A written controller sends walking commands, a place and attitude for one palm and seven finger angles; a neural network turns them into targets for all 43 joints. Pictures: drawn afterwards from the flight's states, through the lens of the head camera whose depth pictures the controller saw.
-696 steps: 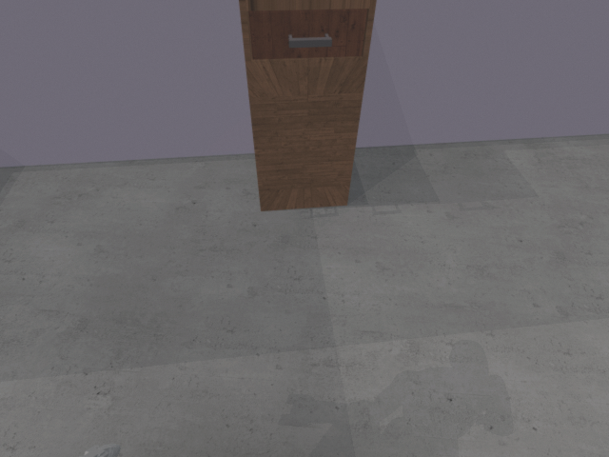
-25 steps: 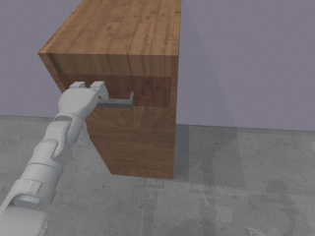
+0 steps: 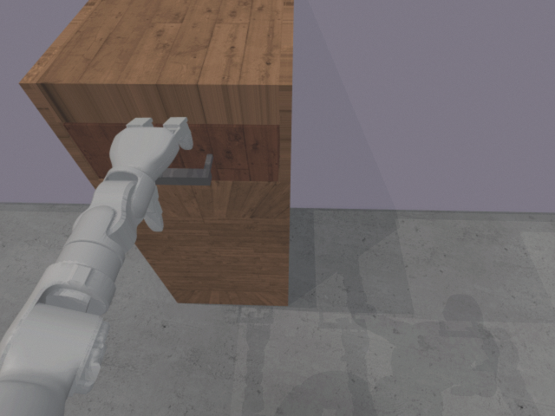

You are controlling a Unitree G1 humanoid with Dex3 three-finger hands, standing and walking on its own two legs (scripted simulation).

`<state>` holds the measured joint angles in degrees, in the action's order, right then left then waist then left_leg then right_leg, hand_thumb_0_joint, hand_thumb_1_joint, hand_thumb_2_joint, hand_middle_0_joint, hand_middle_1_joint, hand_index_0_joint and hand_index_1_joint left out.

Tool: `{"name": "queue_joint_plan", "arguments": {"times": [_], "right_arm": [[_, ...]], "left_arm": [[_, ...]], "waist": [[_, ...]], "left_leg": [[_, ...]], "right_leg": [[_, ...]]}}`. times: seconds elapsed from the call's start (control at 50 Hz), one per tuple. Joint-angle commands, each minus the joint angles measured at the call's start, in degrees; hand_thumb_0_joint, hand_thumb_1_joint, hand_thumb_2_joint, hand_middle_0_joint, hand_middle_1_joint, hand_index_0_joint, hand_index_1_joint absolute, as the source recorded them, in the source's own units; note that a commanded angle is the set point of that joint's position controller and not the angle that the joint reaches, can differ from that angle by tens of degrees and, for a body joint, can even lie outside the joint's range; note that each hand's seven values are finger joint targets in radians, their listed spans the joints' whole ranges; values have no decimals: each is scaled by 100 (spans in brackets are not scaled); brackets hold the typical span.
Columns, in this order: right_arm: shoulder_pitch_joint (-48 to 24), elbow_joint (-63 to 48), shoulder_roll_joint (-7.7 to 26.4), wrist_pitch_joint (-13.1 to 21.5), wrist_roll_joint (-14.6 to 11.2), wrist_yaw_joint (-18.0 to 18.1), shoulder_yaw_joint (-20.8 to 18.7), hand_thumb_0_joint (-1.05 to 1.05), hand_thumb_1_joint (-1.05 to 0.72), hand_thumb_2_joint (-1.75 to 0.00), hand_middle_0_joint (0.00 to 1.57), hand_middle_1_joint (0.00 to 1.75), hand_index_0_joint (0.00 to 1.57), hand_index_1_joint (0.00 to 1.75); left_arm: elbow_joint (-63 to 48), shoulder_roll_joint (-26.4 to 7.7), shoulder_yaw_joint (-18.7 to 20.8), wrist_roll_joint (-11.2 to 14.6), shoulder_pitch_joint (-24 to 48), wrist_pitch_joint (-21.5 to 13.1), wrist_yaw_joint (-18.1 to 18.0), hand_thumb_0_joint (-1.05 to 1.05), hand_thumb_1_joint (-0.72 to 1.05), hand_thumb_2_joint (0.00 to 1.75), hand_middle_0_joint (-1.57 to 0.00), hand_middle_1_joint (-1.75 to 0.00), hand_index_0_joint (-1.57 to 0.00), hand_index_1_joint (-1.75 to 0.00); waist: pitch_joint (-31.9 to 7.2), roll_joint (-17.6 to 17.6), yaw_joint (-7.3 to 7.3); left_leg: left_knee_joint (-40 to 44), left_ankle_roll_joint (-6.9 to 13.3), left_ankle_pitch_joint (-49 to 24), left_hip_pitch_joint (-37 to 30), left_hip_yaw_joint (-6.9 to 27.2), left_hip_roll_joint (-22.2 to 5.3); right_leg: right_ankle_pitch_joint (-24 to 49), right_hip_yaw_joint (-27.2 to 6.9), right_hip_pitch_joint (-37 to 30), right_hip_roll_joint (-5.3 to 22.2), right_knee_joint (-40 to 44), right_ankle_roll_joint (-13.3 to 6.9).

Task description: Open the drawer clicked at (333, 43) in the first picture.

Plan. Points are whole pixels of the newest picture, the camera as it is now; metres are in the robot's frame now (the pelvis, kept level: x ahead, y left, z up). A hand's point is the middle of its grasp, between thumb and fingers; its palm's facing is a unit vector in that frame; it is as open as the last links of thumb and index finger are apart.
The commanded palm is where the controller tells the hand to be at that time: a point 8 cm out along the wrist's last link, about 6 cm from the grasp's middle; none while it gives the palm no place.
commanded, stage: move the hooked fingers above the handle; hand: left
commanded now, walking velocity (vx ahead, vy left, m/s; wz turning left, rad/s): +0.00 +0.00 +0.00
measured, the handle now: (175, 167) +0.52 +0.19 +0.03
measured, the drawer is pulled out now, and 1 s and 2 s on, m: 0.00 0.00 0.00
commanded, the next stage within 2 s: lower the fingers behind the handle in 0.82 s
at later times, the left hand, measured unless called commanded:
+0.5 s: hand (162, 167) +0.48 +0.19 +0.07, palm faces -0.05 -0.03 -1.00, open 13.7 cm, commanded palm +0.47 +0.20 +0.14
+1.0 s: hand (162, 167) +0.48 +0.19 +0.07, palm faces -0.05 -0.02 -1.00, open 13.7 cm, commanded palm +0.47 +0.19 +0.13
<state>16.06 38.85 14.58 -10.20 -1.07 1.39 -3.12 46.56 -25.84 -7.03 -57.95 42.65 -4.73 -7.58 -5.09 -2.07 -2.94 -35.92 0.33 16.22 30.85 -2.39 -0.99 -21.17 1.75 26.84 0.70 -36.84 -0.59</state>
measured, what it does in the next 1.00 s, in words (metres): stands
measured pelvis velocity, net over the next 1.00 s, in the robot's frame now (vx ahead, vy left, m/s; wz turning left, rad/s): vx -0.01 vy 0.01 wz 0.00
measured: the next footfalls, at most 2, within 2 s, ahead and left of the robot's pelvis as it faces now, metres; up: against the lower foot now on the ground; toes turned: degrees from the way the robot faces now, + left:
none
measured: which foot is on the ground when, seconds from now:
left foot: down 0.00-1.00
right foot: down 0.00-1.00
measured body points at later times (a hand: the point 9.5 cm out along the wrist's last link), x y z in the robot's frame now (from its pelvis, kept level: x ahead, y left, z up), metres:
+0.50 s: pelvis +0.00 +0.00 +0.00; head +0.07 -0.01 +0.44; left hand +0.47 +0.19 +0.13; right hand +0.01 -0.27 -0.14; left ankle +0.01 +0.12 -0.72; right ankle -0.04 -0.11 -0.72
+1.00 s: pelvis -0.01 +0.01 +0.00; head +0.06 +0.00 +0.44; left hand +0.47 +0.19 +0.13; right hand +0.02 -0.26 -0.14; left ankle +0.01 +0.12 -0.72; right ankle -0.04 -0.11 -0.72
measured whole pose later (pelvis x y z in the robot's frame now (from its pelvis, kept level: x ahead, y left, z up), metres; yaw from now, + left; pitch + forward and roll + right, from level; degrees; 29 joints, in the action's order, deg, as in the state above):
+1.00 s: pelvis -0.01 +0.01 +0.00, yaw +0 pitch +14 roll +0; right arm 20.0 39.7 14.1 -8.4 -0.8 1.4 -3.3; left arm 56.2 -26.0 -7.7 -59.2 49.9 -2.1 -9.6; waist -6.1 -2.3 -5.1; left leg -38.3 0.7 16.6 35.3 -2.2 -1.3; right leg -21.0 1.7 30.8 0.4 -38.2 -0.3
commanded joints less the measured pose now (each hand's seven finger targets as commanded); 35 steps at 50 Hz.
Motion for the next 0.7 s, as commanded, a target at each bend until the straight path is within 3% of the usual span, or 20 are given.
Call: {"name": "queue_joint_plan", "arguments": {"times": [0.0,0.04,0.06,0.1,0.14,0.16,0.18,0.26,0.28,0.34,0.38,0.42,0.56,0.6,0.64,0.68], "right_arm": [[492,-437,839,135,25,62,-286,0,-90,-90,20,30,20,30],[583,-453,832,143,33,68,-294,0,-90,-90,20,30,20,30],[630,-443,857,139,28,80,-291,0,-90,-90,20,30,20,30],[707,-410,865,151,34,89,-322,0,-90,-90,20,30,20,30],[770,-409,848,145,50,72,-354,0,-90,-90,20,30,20,30],[813,-377,868,135,43,74,-343,0,-90,-90,20,30,20,30],[824,-356,889,131,35,76,-342,0,-90,-90,20,30,20,30],[820,-348,874,129,28,75,-344,0,-90,-90,20,30,20,30],[812,-349,862,136,24,61,-360,0,-90,-90,20,30,20,30],[842,-326,869,153,21,58,-354,0,-90,-90,20,30,20,30],[864,-336,884,172,16,72,-349,0,-90,-90,20,30,20,30],[868,-330,870,206,19,75,-352,0,-90,-90,20,30,20,30],[905,-327,871,247,47,75,-342,0,-90,-90,20,30,20,30],[870,-332,861,253,32,68,-332,0,-90,-90,20,30,20,30],[872,-324,869,265,25,79,-322,0,-90,-90,20,30,20,30],[896,-326,866,282,37,75,-332,0,-90,-90,20,30,20,30]], "left_arm": [[-590,-1631,718,-72,2864,210,-357,0,-50,30,-30,-120,-30,-120],[-488,-1500,602,-61,2926,236,-324,0,-50,30,-30,-120,-30,-120],[-342,-1618,697,-59,2922,225,-295,0,-50,30,-30,-120,-30,-120],[-410,-1544,599,-78,3102,166,-263,0,-50,30,-30,-120,-30,-120],[-486,-1428,563,-51,2929,106,-238,0,-50,30,-30,-120,-30,-120],[-342,-1500,639,-35,2899,96,-230,0,-50,30,-30,-120,-30,-120],[-395,-1502,602,-37,3010,75,-233,0,-50,30,-30,-120,-30,-120],[-451,-1505,592,-46,3042,21,-268,0,-50,30,-30,-120,-30,-120],[-535,-1439,536,-55,3062,15,-291,0,-50,30,-30,-120,-30,-120],[-451,-1347,445,-75,3191,63,-335,0,-50,30,-30,-120,-30,-120],[-402,-1551,602,-87,3291,55,-376,0,-50,30,-30,-120,-30,-120],[-408,-1454,514,-103,3400,84,-413,0,-50,30,-30,-120,-30,-120],[-279,-1349,476,-129,3557,186,-460,0,-50,30,-30,-120,-30,-120],[-245,-1285,387,-142,3619,229,-461,0,-50,30,-30,-120,-30,-120],[-210,-1208,297,-155,3770,275,-460,0,-50,30,-30,-120,-30,-120],[-322,-1228,324,-147,3861,244,-453,0,-50,30,-30,-120,-30,-120]], "waist": [[-2161,174,-97],[-2295,154,-130],[-2272,367,-180],[-2309,158,-229],[-2448,77,-185],[-2320,343,-237],[-2250,353,-257],[-2168,162,-226],[-2204,-25,-224],[-2080,-28,-286],[-2159,54,-294],[-2153,-59,-320],[-2272,78,-383],[-2218,-70,-383],[-2089,42,-469],[-2345,-85,-437]], "left_leg": [[19,243,-1940,-1302,-15,233],[1,247,-1970,-1269,-40,242],[-7,262,-1956,-1163,-29,234],[-35,265,-1987,-1235,-41,221],[-60,263,-2174,-1371,-51,221],[-54,274,-2153,-1249,-27,218],[-28,273,-2049,-1199,-26,211],[22,268,-1879,-1195,-28,217],[10,267,-1890,-1310,-31,214],[22,255,-1748,-1322,4,187],[13,266,-1676,-1301,17,185],[-2,262,-1634,-1338,21,187],[-78,255,-1793,-1413,54,164],[-68,251,-1712,-1432,54,176],[-70,256,-1588,-1420,85,157],[-95,250,-1752,-1560,88,158]], "right_leg": [[2339,-125,-441,-265,345,-122],[2475,-138,-527,-262,336,-108],[2497,-143,-611,-261,350,-96],[2556,-162,-472,-268,341,-90],[2641,-147,-487,-292,330,-102],[2646,-134,-537,-290,354,-96],[2608,-142,-479,-289,365,-75],[2276,-141,-386,-296,409,-112],[2239,-144,-285,-312,415,-117],[1967,-102,-79,-331,422,-125],[1889,-116,-107,-334,415,-114],[1803,-108,-8,-336,412,-120],[1864,-65,46,-347,356,-121],[1800,-64,143,-349,355,-119],[1646,-56,289,-352,374,-108],[1763,-70,225,-347,350,-112]]}}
